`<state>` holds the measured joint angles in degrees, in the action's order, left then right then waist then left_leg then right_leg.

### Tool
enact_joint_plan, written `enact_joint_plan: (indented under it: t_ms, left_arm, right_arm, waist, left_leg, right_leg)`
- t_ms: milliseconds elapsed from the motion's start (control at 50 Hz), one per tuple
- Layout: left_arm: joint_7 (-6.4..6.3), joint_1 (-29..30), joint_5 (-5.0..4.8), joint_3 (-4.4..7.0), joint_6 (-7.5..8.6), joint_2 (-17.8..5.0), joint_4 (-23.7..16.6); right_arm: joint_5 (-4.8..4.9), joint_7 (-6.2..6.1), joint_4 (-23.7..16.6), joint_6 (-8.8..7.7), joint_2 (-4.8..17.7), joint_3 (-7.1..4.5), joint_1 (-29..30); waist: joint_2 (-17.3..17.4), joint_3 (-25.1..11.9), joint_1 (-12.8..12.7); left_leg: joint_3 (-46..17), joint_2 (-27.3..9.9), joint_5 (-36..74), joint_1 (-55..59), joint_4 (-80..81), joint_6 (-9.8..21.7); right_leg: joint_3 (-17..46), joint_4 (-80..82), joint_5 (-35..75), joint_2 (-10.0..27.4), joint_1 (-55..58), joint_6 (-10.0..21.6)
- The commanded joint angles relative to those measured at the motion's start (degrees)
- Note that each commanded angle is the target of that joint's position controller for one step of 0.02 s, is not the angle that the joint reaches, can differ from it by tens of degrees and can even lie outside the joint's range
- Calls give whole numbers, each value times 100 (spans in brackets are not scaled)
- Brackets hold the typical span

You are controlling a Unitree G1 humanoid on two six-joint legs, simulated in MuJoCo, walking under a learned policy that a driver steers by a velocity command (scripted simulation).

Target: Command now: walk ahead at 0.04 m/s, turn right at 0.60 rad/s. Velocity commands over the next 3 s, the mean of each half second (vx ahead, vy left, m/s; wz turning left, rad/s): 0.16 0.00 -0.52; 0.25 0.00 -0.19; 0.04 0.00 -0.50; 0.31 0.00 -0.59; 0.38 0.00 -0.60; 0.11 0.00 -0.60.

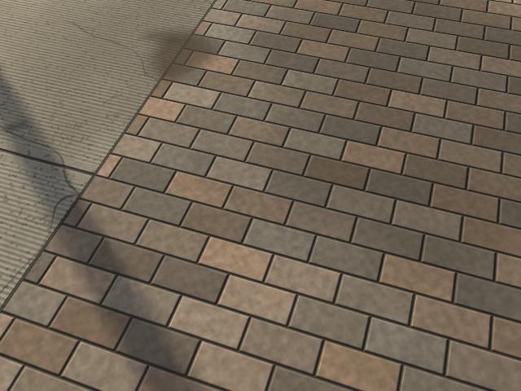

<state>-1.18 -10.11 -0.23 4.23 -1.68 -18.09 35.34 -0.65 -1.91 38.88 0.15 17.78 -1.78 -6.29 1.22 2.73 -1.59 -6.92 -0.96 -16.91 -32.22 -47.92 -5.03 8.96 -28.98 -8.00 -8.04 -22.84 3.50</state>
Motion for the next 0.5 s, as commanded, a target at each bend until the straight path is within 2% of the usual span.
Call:
enact_joint_plan:
  t_ms: [20,40,80,100,120,140,160,180,200,240,260,300,340,380,420,460,480,500]
  left_arm:
    - [-24,204,-5,247,15,-880,-429]
    - [-17,185,-20,240,-1,-861,-425]
    - [-31,257,-103,204,-53,-762,-427]
    - [-38,14,-96,136,-65,-517,-413]
    - [-30,-249,-122,119,-31,-371,-517]
    - [-24,-166,-13,268,52,-912,-474]
    - [-15,-176,-67,371,42,-1133,-364]
    - [-42,-272,-98,382,-31,-1046,-221]
    - [-61,-315,-73,352,-99,-915,-182]
    - [1,-107,-105,236,-131,-579,-305]
    - [34,121,-125,204,-102,-511,-412]
    - [88,461,-120,161,-29,-441,-567]
    - [147,545,-67,72,55,-261,-606]
    - [211,428,-61,5,135,-145,-536]
    - [260,280,-74,12,204,-219,-406]
    - [293,-96,-95,23,261,-217,-199]
    - [285,-455,-107,52,268,-253,-12]
    - [240,-956,-138,118,265,-389,144]
  right_arm:
    - [35,28,-383,-110,509,-170,-138]
    - [46,51,-397,-146,518,-189,-169]
    - [38,97,-316,-207,538,-252,-512]
    - [-44,79,-324,-203,873,-346,-653]
    - [-193,60,-343,-117,1397,-468,-439]
    - [-241,57,-421,-123,1095,-435,-462]
    - [-203,19,-509,-121,806,-348,-281]
    - [-121,-3,-540,-105,637,-311,-56]
    - [-20,-34,-532,-92,558,-293,-55]
    - [38,-97,-464,-52,564,-289,-295]
    - [36,-117,-427,-43,618,-316,-471]
    - [30,-124,-357,-64,744,-381,-764]
    - [70,-76,-281,-114,853,-430,-901]
    - [119,9,-233,-164,935,-457,-821]
    - [184,114,-139,-214,984,-472,-848]
    - [288,204,-58,-217,993,-455,-775]
    - [294,234,-8,-224,863,-405,-816]
    - [231,268,25,-259,575,-294,-839]
  waist:
    - [-989,-909,91]
    - [-1032,-932,100]
    - [-1002,-922,341]
    - [-397,-1051,258]
    - [1406,-766,-96]
    - [1419,-804,134]
    - [926,-735,95]
    - [652,-596,7]
    - [600,-592,47]
    - [784,-428,236]
    - [915,-380,385]
    - [943,-386,604]
    - [883,-443,650]
    - [911,-359,549]
    - [926,-211,474]
    - [752,-161,188]
    - [592,-238,15]
    - [355,-480,-228]
  left_leg:
    - [118,198,-90,752,549,71]
    - [126,238,-132,897,875,130]
    - [225,177,613,1663,2240,332]
    - [-420,-709,967,2328,2655,651]
    - [-1828,-1930,2129,2617,2924,1549]
    - [-2420,-2396,2362,2411,3024,2118]
    - [-1882,-2155,2302,2300,2917,2012]
    - [-1273,-1748,2158,2231,2831,1737]
    - [-933,-1526,1489,2375,2886,1555]
    - [-555,-1258,87,2487,3271,1450]
    - [-527,-1265,-354,2657,3423,1460]
    - [-520,-1415,-671,2996,3564,1512]
    - [-414,-1481,-711,2945,3620,1549]
    - [-139,-1449,-632,2467,3714,1552]
    - [25,-1440,-524,2079,3723,1581]
    - [172,-1412,-575,1728,3427,1516]
    - [302,-1322,-521,1355,3075,1416]
    - [557,-1124,-470,867,2458,1183]
  right_leg:
    - [1725,697,42,1371,498,906]
    - [1867,567,255,1377,633,870]
    - [1901,165,363,1141,584,591]
    - [1501,-559,-768,778,148,257]
    - [211,-1666,-2498,-220,-1074,-153]
    - [57,-3077,-2848,75,-1323,-454]
    - [77,-3698,-2462,263,-1307,-562]
    - [-37,-3951,-2139,346,-1294,-680]
    - [-166,-4153,-1742,442,-1466,-754]
    - [-531,-3905,-1274,595,-1687,-808]
    - [-667,-3647,-1203,657,-1805,-825]
    - [-736,-3085,-1218,801,-1883,-827]
    - [-791,-2382,-1340,885,-1453,-735]
    - [-977,-1619,-1460,881,-657,-554]
    - [-1156,-959,-1400,800,42,-377]
    - [-1307,95,-679,703,925,-178]
    - [-1373,438,-544,592,1661,-93]
    - [-1098,514,-630,710,2576,5]
